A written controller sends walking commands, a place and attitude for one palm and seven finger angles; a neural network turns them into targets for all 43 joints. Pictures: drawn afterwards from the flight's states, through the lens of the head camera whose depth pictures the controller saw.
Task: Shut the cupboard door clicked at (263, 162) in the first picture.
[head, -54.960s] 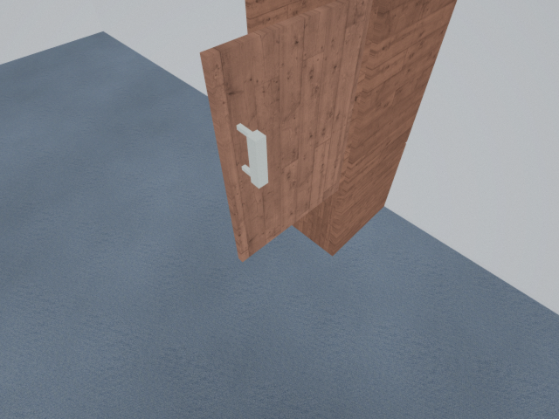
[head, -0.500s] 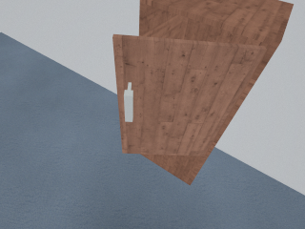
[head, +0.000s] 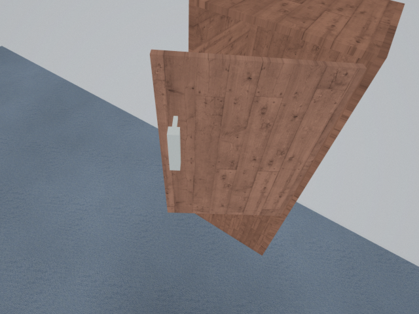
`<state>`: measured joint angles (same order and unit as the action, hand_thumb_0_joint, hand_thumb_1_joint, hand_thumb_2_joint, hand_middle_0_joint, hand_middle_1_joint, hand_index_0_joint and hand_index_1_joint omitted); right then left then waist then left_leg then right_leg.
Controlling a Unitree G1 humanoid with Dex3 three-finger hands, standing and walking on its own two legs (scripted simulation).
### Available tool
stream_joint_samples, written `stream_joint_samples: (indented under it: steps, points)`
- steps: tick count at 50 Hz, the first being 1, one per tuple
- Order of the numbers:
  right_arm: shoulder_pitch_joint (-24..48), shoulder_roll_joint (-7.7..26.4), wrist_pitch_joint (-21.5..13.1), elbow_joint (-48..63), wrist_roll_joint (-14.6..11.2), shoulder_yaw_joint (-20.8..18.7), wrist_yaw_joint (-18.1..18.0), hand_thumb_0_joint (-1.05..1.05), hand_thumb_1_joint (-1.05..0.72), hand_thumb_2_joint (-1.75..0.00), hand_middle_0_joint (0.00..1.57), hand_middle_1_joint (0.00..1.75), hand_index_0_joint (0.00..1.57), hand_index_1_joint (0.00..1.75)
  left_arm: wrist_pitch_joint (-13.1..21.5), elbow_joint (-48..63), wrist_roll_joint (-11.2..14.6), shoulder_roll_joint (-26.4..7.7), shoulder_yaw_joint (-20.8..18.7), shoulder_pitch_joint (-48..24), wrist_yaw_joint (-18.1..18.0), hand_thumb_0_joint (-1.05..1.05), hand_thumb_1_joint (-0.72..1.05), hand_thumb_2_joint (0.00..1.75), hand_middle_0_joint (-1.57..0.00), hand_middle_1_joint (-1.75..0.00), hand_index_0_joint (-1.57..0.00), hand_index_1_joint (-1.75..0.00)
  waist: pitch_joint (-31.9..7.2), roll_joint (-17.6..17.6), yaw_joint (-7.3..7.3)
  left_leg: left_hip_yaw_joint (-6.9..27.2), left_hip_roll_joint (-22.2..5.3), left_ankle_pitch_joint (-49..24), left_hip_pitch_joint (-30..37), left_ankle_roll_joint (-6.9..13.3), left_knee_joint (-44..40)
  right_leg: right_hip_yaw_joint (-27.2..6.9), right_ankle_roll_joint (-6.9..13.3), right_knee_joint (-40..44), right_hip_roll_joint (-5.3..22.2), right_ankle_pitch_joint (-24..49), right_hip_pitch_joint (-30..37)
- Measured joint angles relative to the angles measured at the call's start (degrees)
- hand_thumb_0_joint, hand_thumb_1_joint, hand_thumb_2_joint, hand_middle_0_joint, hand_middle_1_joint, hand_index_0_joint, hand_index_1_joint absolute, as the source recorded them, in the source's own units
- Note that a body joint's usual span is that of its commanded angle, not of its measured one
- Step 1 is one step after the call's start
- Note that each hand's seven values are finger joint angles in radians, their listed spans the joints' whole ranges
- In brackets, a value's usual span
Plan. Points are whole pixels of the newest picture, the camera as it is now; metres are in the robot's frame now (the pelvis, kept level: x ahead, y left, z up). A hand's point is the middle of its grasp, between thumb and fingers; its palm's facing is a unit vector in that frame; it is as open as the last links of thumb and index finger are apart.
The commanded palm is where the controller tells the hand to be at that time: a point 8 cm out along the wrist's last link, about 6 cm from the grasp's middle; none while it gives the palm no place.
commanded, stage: look again from close up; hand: left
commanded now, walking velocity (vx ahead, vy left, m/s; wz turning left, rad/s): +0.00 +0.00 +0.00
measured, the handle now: (175, 143) +0.47 +0.12 +0.04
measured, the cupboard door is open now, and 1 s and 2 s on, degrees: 33 33 33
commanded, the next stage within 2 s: shuffle to correct the standing spot in 0.18 s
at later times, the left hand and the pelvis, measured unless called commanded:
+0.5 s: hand out of the picture -0.01 +0.15 -0.19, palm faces +0.00 -0.99 -0.15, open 7.3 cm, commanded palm none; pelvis +0.01 -0.01 +0.00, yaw +0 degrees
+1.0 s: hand out of the picture +0.02 +0.05 -0.19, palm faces +0.10 -0.99 -0.11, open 7.3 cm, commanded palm none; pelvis +0.04 -0.10 -0.01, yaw +3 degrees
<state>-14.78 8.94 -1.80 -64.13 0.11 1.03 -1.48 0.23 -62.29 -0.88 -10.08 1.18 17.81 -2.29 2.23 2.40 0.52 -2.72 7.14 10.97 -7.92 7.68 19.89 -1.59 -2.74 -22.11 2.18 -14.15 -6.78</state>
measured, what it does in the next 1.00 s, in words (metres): steps to the right: right foot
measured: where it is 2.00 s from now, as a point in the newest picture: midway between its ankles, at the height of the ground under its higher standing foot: outside the picture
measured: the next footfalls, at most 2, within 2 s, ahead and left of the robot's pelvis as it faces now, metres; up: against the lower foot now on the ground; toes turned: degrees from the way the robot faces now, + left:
right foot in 0.76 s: +0.08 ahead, -0.20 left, +0.00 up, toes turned +1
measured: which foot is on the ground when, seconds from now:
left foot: down 0.00-1.00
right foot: down 0.00-0.46, up 0.48-0.74, down 0.76-1.00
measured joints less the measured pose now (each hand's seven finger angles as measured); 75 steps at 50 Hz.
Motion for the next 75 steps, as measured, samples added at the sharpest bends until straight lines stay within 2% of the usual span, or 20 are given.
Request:
stream_joint_samples:
  steps: [20,25,28,31,34,37,39,44,48,54,60,65,75]
  points:
    - [0.04,-0.22,0.04,-0.82,0.15,-0.01,-0.24,0.01,-0.91,-0.90,0.20,0.30,0.20,0.30,0.01,-0.60,0.07,-0.03,0.00,-0.12,-0.06,0.00,0.91,0.90,-0.20,-0.30,-0.20,-0.30,-0.42,0.39,-0.27,0.22,-0.30,0.18,0.57,-0.53,-0.28,0.17,0.47,-0.17,-0.31,-0.37,0.34]
    - [-0.74,-1.65,0.36,-0.82,0.43,-0.33,-0.81,0.01,-0.91,-0.90,0.20,0.30,0.20,0.30,-0.87,-0.81,-0.19,0.17,-0.46,0.41,0.31,0.00,0.91,0.90,-0.20,-0.30,-0.20,-0.30,-0.59,1.19,-0.53,-0.14,-0.37,0.85,0.01,-0.75,0.49,0.33,2.05,-4.04,-0.25,-3.00,-1.84]
    - [-1.29,-2.27,0.52,-0.75,0.77,-0.63,-1.21,0.01,-0.91,-0.90,0.20,0.30,0.20,0.30,-1.56,-0.66,-0.46,0.46,-0.99,0.53,0.61,0.00,0.91,0.90,-0.20,-0.30,-0.20,-0.30,-0.30,1.01,-0.93,-0.30,-1.08,1.37,-0.36,-1.00,1.23,0.90,2.68,-10.49,-0.54,-7.89,-5.23]
    - [-2.23,-2.59,0.72,-0.96,1.13,-0.96,-1.31,0.01,-0.91,-0.90,0.20,0.30,0.20,0.30,-2.02,-0.25,-0.63,0.79,-1.57,0.05,0.86,0.00,0.91,0.90,-0.20,-0.30,-0.20,-0.30,0.10,0.39,-1.64,0.53,-2.12,1.70,-0.61,-1.69,1.84,1.56,2.89,-15.32,-0.74,-10.10,-8.39]
    - [-3.39,-2.60,1.20,-1.56,1.32,-1.35,-1.16,0.01,-0.91,-0.90,0.20,0.30,0.20,0.30,-1.98,0.55,-0.62,1.18,-2.01,-0.62,1.05,0.00,0.91,0.90,-0.20,-0.30,-0.20,-0.30,0.25,-0.35,-1.99,1.90,-3.20,2.28,-0.92,-2.82,2.85,2.08,2.93,-14.39,-0.61,-8.80,-9.36]
    - [-4.51,-2.65,1.76,-2.12,1.22,-1.75,-0.93,0.01,-0.90,-0.90,0.20,0.30,0.20,0.30,-1.35,1.52,-0.66,1.19,-2.28,-0.72,1.06,0.00,0.91,0.90,-0.20,-0.30,-0.20,-0.30,0.09,-0.20,-1.69,2.94,-3.82,4.09,-2.05,-4.27,5.81,2.03,2.99,-6.98,-0.22,-3.60,-7.36]
    - [-4.77,-2.68,2.10,-2.25,1.12,-1.97,-0.71,0.01,-0.90,-0.90,0.20,0.30,0.20,0.30,-0.99,1.60,-0.62,1.11,-2.45,-0.73,0.90,0.00,0.91,0.90,-0.20,-0.30,-0.20,-0.30,0.29,0.05,-1.25,3.27,-4.32,5.94,-2.99,-5.27,8.60,2.12,2.47,-5.67,-0.49,0.75,-7.01]
    - [-4.65,-1.84,2.58,-1.54,1.01,-1.86,-0.54,0.01,-0.91,-0.90,0.20,0.30,0.20,0.30,0.11,1.11,-0.23,2.35,-1.90,0.80,0.63,0.00,0.91,0.90,-0.20,-0.30,-0.20,-0.30,-0.29,-1.60,-1.25,4.42,-7.48,9.12,-4.59,-6.44,13.14,4.62,3.68,-7.01,-3.19,-1.45,-6.66]
    - [-2.99,-1.98,1.69,-1.18,0.37,-1.38,-0.66,0.01,-0.91,-0.90,0.20,0.30,0.20,0.30,0.88,-0.17,0.10,3.25,-0.99,1.34,0.39,0.00,0.92,0.90,-0.20,-0.30,-0.20,-0.30,-0.20,-0.82,-0.56,4.02,-8.23,8.85,-2.71,-8.15,10.63,4.97,4.21,-5.65,-3.60,-1.46,-5.33]
    - [0.72,-0.99,2.26,1.36,-0.16,-1.90,-1.23,0.02,-0.93,-0.90,0.20,0.30,0.20,0.30,0.64,0.82,0.06,3.56,-1.09,0.97,-0.26,0.01,0.92,0.90,-0.20,-0.30,-0.21,-0.30,1.01,-0.72,0.88,2.78,-7.86,8.02,-2.40,-7.97,9.70,4.51,3.84,-5.48,-3.00,-1.11,-5.39]
    - [3.45,-0.03,2.37,3.93,-0.08,-2.18,-0.50,0.01,-0.92,-0.90,0.20,0.30,0.20,0.30,-0.01,2.01,-0.23,1.72,-1.40,-0.55,-0.47,0.01,0.91,0.90,-0.20,-0.30,-0.21,-0.30,1.51,-0.26,1.47,1.79,-6.75,7.33,-2.78,-6.62,9.75,3.86,2.85,-6.35,-1.80,-0.77,-6.20]
    - [2.97,0.80,1.58,9.32,0.47,-2.01,0.47,0.01,-0.92,-0.90,0.20,0.30,0.19,0.30,-0.22,3.24,-0.62,-0.05,-1.07,-1.15,-0.21,0.00,0.91,0.90,-0.20,-0.30,-0.21,-0.30,0.12,-1.99,0.49,0.85,-5.32,8.59,-4.70,-4.82,12.99,2.90,1.89,-9.89,-0.37,-1.83,-8.40]
    - [1.50,2.56,1.07,10.51,0.93,-0.91,0.89,0.00,-0.93,-0.90,0.20,0.30,0.20,0.30,-0.71,4.74,-0.75,-2.72,-1.14,-3.16,0.89,0.00,0.91,0.90,-0.20,-0.30,-0.20,-0.30,-1.31,-4.78,0.71,-0.84,-3.01,6.11,-2.84,-3.01,8.75,1.00,1.45,-8.56,1.67,-0.67,-8.20]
